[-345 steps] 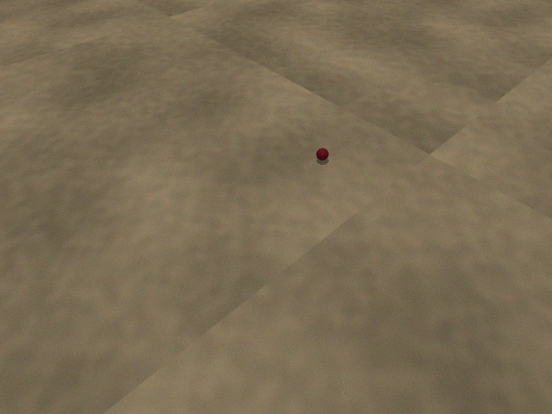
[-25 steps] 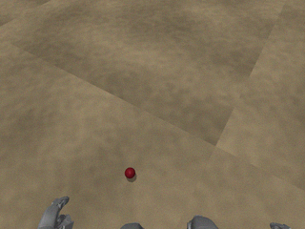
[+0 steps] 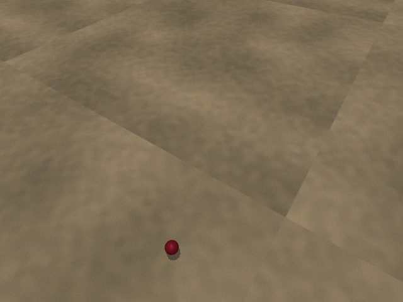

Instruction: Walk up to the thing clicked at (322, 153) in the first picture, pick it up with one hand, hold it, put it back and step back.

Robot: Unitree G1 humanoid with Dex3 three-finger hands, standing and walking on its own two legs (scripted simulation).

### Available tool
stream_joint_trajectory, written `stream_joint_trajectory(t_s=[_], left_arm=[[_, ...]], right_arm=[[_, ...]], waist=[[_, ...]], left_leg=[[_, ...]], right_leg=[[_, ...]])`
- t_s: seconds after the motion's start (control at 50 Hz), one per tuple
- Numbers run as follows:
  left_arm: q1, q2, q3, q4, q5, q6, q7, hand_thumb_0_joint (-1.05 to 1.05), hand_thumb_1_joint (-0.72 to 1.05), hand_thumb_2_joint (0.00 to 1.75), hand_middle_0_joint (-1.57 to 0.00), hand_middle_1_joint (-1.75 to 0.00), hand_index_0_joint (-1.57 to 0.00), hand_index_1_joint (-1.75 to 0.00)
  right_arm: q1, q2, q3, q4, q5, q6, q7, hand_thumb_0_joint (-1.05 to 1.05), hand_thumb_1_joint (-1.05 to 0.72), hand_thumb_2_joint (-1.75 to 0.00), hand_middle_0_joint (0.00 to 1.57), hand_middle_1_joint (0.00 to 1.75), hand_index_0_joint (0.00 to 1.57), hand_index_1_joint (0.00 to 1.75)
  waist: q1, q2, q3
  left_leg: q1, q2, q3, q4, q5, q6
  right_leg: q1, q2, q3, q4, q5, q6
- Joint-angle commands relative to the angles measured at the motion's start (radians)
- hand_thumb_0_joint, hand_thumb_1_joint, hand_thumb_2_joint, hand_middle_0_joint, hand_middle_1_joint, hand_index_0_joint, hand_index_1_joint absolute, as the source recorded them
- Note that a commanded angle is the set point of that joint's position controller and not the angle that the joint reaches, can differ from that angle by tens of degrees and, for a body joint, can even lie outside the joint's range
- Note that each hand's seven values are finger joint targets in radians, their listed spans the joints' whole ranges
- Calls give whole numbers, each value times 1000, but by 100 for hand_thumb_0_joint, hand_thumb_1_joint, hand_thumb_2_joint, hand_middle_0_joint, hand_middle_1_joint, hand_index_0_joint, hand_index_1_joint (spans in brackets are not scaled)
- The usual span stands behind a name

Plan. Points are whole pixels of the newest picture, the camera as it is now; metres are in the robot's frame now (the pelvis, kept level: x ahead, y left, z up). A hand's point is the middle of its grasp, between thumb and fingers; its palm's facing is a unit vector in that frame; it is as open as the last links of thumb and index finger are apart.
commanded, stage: walk up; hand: left
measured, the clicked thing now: (171, 247) +0.48 +0.21 -0.73
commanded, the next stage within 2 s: none
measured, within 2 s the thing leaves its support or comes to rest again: neither
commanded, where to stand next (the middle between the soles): +0.06 -0.01 m, yaw -1 degrees
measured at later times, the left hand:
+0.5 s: hand out of the picture +0.03 +0.28 -0.13, palm faces -0.03 -0.91 -0.42, open 7.4 cm
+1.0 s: hand out of the picture +0.12 +0.27 -0.17, palm faces -0.06 -0.92 -0.38, open 7.4 cm
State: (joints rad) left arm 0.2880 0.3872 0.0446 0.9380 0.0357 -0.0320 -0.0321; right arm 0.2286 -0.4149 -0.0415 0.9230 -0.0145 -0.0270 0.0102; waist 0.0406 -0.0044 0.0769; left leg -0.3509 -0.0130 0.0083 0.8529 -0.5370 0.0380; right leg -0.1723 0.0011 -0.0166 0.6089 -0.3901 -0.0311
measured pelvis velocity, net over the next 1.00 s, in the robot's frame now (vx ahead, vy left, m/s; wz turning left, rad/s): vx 0.02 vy -0.01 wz -0.05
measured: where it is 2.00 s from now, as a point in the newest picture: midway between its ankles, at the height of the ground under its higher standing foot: outside the picture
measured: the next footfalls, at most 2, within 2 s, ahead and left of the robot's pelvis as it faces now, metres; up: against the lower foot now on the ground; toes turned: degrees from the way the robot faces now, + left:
left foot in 0.08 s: +0.10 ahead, +0.11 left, +0.00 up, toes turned +1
left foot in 0.64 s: +0.16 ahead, +0.15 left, +0.00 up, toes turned +1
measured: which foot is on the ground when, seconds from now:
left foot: up 0.00-0.06, down 0.08-0.36, up 0.38-0.62, down 0.64-1.00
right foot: down 0.00-0.64, up 0.66-0.96, down 0.98-1.00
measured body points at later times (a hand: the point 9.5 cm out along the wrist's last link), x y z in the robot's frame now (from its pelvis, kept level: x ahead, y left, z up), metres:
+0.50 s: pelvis +0.00 +0.00 +0.01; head +0.01 -0.02 +0.46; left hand +0.04 +0.32 -0.10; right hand +0.10 -0.32 -0.11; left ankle +0.06 +0.13 -0.67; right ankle -0.03 -0.14 -0.73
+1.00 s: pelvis +0.02 -0.01 -0.03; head +0.06 -0.01 +0.42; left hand +0.12 +0.31 -0.14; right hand +0.10 -0.35 -0.13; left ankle +0.12 +0.15 -0.73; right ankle +0.04 -0.14 -0.73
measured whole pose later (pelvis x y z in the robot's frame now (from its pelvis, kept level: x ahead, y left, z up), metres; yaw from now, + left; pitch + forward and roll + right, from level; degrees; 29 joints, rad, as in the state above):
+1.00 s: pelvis +0.02 -0.01 -0.03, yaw -3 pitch -3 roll -1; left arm 0.19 0.42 0.09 0.87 0.02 0.05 -0.04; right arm 0.19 -0.44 -0.04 0.87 -0.03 -0.01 -0.03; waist 0.00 0.00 0.14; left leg -0.49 0.10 0.00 0.80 -0.27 -0.02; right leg -0.37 -0.01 0.00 0.83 -0.42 -0.01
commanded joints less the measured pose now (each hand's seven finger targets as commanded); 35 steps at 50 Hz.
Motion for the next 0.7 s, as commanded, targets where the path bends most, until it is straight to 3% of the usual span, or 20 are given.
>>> stream_joint_trajectory(t_s=[0.0, 0.04, 0.06, 0.08, 0.1, 0.18, 0.28, 0.3, 0.32, 0.34, 0.36, 0.38, 0.46, 0.54, 0.58, 0.6, 0.62, 0.64, 0.66, 0.68], left_arm=[[-73, 259, 53, -95, -14, -12, 25, 0, 90, 90, -20, -30, -20, -30], [-132, 200, 27, -113, -42, 2, 30, 0, 90, 90, -20, -30, -20, -30], [-137, 155, 9, -127, -58, 5, 32, 0, 90, 90, -20, -30, -20, -30], [-93, 140, 7, -121, -67, 20, 38, 0, 90, 90, -20, -30, -20, -30], [-38, 202, 25, -80, -60, 46, 48, 0, 90, 90, -20, -30, -20, -30], [-23, 204, 31, -18, -58, 39, 48, 0, 90, 90, -20, -30, -20, -30], [20, 200, 35, 33, -39, 8, 58, 0, 90, 90, -20, -30, -20, -30], [10, 220, 39, 31, -29, -3, 66, 0, 90, 90, -20, -30, -20, -30], [156, 300, 74, 25, -7, -27, 49, 0, 90, 90, -20, -30, -20, -30], [168, 436, 113, 40, 8, -32, 44, 0, 90, 90, -20, -30, -20, -30], [83, 439, 120, -10, 12, -43, 53, 0, 90, 90, -20, -30, -20, -30], [21, 380, 106, -38, -4, -50, 55, 0, 90, 90, -20, -30, -20, -30], [-40, 301, 95, -86, 0, -68, 35, 0, 90, 90, -20, -30, -20, -30], [-50, 276, 76, -118, -3, -38, 23, 0, 90, 90, -20, -30, -20, -30], [-48, 224, 57, -120, -18, -7, 24, 0, 90, 90, -20, -30, -20, -30], [-8, 166, 36, -118, -29, 6, 24, 0, 90, 90, -20, -30, -20, -30], [25, 109, 19, -132, -35, 17, 25, 0, 90, 90, -20, -30, -20, -30], [74, 177, 33, -116, -38, 40, 38, 0, 90, 90, -20, -30, -20, -30], [48, 244, 46, -86, -37, 51, 45, 0, 90, 90, -20, -30, -20, -30], [40, 256, 51, -78, -34, 58, 44, 0, 90, 90, -20, -30, -20, -30]], right_arm=[[-28, -141, -48, -86, 10, -51, -15, 0, -90, -90, 20, 30, 20, 30], [48, -150, -58, -48, 7, -49, -24, 0, -90, -90, 20, 30, 20, 30], [63, -203, -70, -50, -1, -49, -33, 0, -90, -90, 20, 30, 20, 30], [22, -237, -67, -78, 0, -51, -39, 0, -90, -90, 20, 30, 20, 30], [-25, -266, -70, -85, 14, -46, -40, 0, -90, -90, 20, 30, 20, 30], [-142, -221, -50, -83, 4, -23, -41, 0, -90, -90, 20, 30, 20, 30], [-185, -221, -56, -90, 3, 30, -12, 0, -90, -90, 20, 30, 20, 30], [-185, -189, -50, -86, 11, 41, -7, 0, -90, -90, 20, 30, 20, 30], [-150, -201, -66, -134, 2, 31, 19, 0, -90, -90, 20, 30, 20, 30], [-240, -188, -75, -161, -19, 35, 27, 0, -90, -90, 20, 30, 20, 30], [-269, -224, -78, -164, -27, 33, 28, 0, -90, -90, 20, 30, 20, 30], [-220, -230, -83, -139, -13, 21, 33, 0, -90, -90, 20, 30, 20, 30], [-65, -183, -85, -106, -10, -1, 62, 0, -90, -90, 20, 30, 20, 30], [-83, -149, -79, -103, 3, -24, 50, 0, -90, -90, 20, 30, 20, 30], [58, -150, -83, -33, 4, -41, 15, 0, -90, -90, 20, 30, 20, 30], [118, -180, -93, -16, -4, -48, -3, 0, -90, -90, 20, 30, 20, 30], [158, -263, -105, -21, -22, -56, -18, 0, -90, -90, 20, 30, 20, 30], [105, -338, -109, -70, -9, -56, -25, 0, -90, -90, 20, 30, 20, 30], [49, -347, -115, -74, 6, -51, -26, 0, -90, -90, 20, 30, 20, 30], [12, -311, -103, -84, 2, -49, -33, 0, -90, -90, 20, 30, 20, 30]], waist=[[-35, -127, -7], [-93, -64, -86], [-101, 51, -132], [-61, 114, -151], [-48, 95, -158], [-12, 159, -78], [-7, 201, -112], [-1, 145, -111], [38, -50, -168], [82, -297, -55], [76, -197, 39], [41, -69, 79], [-24, -154, 46], [-15, -211, 30], [-70, -100, -67], [-87, 20, -122], [-86, 202, -150], [-63, 144, -165], [-60, 95, -113], [-45, 69, -69]], left_leg=[[31, 9, 27, -209, 171, -8], [282, 15, 6, -402, 500, 8], [364, 164, -193, -436, 666, 46], [334, 351, -419, -508, 716, 143], [209, 404, -438, -478, 643, 235], [105, 295, -225, -451, 609, 166], [64, 213, -142, -349, 458, 104], [22, 192, -136, -300, 454, 66], [-177, 70, -80, -144, -124, 57], [-383, -20, 7, 134, -111, 1], [-447, 33, -164, 203, 3, -15], [-462, 60, -172, 187, 93, -18], [-256, 67, -37, 60, 192, -50], [24, 43, 31, -231, 281, -56], [286, -15, 76, -368, 449, -47], [381, 21, 30, -404, 464, -40], [406, 243, -294, -463, 449, 20], [267, 424, -570, -536, 264, 163], [162, 432, -588, -569, 145, 216], [136, 386, -502, -560, 133, 192]], right_leg=[[-29, -212, 187, -153, 579, -163], [-137, -138, 84, 17, 629, -69], [-221, -66, 63, 113, 481, -9], [-236, 6, 83, 186, 21, 22], [-132, -10, 131, 286, -238, 19], [-131, -23, 103, 254, -160, 3], [-8, 3, -24, -59, 102, 27], [18, -28, 44, -120, 164, 16], [164, -104, 276, -254, -338, -66], [113, -358, 676, -470, -749, -190], [69, -449, 788, -492, -708, -258], [95, -409, 653, -446, -550, -243], [39, -236, 258, -379, -118, -170], [-101, -185, 101, -239, 171, -136], [-172, -139, 25, 0, 331, -91], [-222, -89, -2, 161, 211, -60], [-329, 0, 42, 322, -108, -16], [-304, 0, 126, 397, -217, -8], [-269, -34, 162, 472, -211, -14], [-292, -46, 182, 480, -171, -18]])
